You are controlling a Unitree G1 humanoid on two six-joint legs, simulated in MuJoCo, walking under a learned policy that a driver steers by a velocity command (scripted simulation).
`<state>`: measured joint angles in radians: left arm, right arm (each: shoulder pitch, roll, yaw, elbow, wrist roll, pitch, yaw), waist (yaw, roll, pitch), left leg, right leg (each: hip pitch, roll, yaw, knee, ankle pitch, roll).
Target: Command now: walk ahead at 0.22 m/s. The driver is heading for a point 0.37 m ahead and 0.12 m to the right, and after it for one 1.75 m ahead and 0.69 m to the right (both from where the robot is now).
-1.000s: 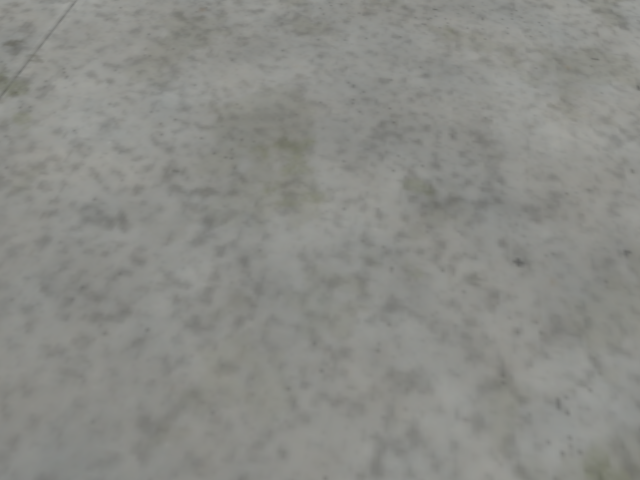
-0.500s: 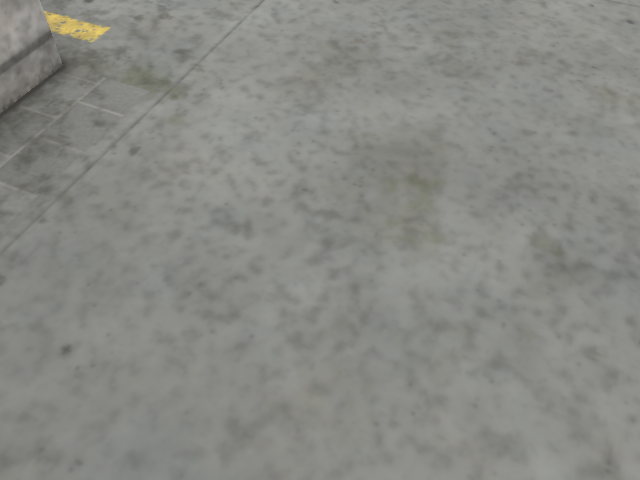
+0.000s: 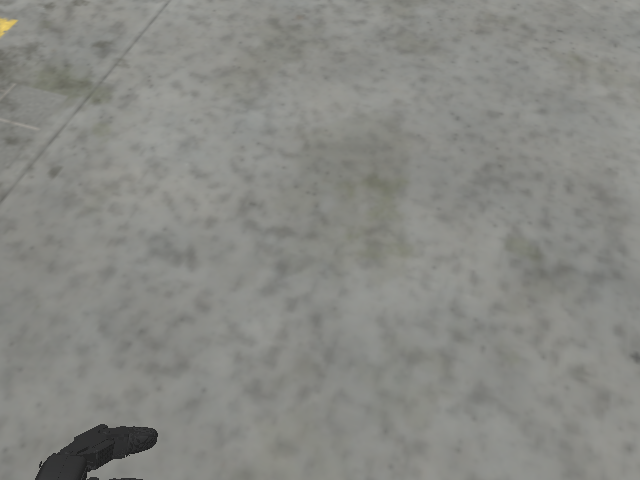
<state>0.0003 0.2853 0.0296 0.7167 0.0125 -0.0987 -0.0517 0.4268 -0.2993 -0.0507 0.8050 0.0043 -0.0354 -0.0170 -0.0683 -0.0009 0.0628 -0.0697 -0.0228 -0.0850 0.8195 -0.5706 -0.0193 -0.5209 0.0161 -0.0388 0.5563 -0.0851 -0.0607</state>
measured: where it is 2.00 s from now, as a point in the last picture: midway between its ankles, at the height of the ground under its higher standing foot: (457, 399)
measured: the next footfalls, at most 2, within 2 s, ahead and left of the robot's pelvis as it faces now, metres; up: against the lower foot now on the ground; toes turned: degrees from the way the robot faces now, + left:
left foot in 0.32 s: +0.18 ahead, +0.15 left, +0.00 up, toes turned -1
left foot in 1.02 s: +0.28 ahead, +0.11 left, +0.00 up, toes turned -25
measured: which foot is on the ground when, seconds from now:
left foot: up 0.00-0.30, down 0.32-0.64, up 0.66-1.00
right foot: down 0.00-1.00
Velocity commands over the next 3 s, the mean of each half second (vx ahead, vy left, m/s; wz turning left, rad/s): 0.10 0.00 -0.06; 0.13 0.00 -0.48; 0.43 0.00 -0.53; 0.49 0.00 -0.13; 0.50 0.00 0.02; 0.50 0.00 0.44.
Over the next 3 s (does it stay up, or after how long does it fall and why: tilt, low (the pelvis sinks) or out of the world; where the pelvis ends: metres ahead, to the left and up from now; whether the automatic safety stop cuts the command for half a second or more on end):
stays up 1.01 -0.64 0.01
